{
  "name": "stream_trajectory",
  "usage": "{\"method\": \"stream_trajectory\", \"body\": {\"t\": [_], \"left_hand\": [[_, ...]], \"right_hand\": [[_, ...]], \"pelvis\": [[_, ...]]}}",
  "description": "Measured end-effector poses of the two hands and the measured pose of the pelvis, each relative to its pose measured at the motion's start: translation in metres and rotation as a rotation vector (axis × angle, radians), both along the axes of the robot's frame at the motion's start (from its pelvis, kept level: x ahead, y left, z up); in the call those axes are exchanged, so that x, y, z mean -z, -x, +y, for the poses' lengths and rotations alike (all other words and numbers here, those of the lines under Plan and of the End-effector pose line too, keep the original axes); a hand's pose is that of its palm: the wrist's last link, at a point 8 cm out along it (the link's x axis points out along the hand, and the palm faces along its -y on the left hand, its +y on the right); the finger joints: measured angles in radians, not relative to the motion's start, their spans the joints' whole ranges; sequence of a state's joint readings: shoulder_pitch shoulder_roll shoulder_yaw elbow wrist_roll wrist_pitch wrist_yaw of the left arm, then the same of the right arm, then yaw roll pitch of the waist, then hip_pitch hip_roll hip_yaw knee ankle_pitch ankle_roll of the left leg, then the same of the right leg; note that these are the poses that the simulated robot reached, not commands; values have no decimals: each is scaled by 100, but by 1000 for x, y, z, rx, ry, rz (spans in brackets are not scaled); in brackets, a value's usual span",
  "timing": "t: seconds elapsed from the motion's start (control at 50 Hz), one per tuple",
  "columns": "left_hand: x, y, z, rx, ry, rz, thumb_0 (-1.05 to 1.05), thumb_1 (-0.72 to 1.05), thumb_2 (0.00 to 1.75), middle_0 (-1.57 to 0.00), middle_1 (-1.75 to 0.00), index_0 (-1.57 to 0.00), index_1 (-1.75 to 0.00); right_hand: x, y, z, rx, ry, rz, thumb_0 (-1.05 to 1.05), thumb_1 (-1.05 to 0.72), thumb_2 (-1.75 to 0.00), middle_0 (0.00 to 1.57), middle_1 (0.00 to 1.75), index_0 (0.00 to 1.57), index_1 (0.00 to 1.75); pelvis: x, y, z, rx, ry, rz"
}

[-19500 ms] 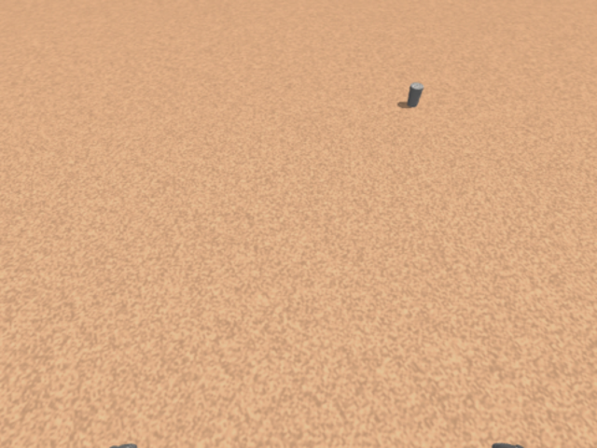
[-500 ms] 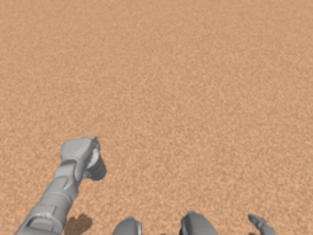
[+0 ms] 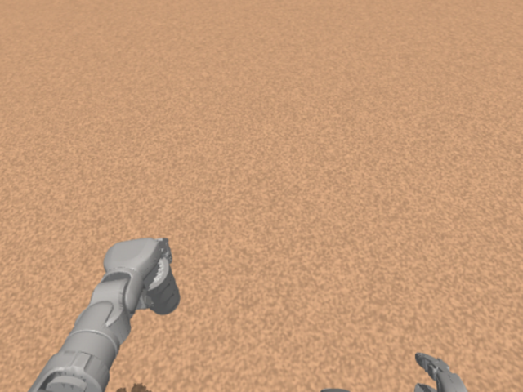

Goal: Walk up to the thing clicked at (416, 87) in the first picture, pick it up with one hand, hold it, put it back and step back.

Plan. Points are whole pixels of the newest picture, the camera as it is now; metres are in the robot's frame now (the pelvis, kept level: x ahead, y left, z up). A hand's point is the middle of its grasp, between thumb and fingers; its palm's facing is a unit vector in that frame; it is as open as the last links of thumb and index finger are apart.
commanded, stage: hold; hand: left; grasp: from above
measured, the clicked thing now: (157, 287) +0.32 +0.22 -0.11
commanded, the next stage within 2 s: crouch in 1.60 s
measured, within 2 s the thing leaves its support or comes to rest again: neither
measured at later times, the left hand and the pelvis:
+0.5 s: hand (140, 286) +0.29 +0.22 -0.03, palm faces -0.42 -0.06 -0.91, open 10.0 cm; pelvis -0.01 +0.00 +0.01, yaw +0 degrees
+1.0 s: hand (139, 280) +0.29 +0.21 -0.01, palm faces -0.42 -0.06 -0.91, open 10.0 cm; pelvis -0.01 -0.01 +0.02, yaw -1 degrees
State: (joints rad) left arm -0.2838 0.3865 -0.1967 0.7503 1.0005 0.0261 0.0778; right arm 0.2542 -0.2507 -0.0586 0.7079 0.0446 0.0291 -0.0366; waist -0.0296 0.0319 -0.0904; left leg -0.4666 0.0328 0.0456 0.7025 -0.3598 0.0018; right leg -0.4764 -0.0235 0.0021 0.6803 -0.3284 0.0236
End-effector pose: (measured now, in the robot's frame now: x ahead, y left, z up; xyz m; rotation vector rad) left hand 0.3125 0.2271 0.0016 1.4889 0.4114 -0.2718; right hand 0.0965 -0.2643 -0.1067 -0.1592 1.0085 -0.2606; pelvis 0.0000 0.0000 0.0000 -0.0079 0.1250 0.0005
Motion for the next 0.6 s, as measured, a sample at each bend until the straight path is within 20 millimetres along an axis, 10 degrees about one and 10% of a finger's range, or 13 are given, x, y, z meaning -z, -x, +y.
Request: {"method": "stream_trajectory", "body": {"t": [0.6], "left_hand": [[-33,26,-11,38,17,-2,-1,-7,69,-76,-80,-61,-81]], "right_hand": [[-15,-14,5,-33,-28,-86,1,-92,-90,20,30,20,30]], "pelvis": [[-11,16,-4,10,-13,-74]]}}
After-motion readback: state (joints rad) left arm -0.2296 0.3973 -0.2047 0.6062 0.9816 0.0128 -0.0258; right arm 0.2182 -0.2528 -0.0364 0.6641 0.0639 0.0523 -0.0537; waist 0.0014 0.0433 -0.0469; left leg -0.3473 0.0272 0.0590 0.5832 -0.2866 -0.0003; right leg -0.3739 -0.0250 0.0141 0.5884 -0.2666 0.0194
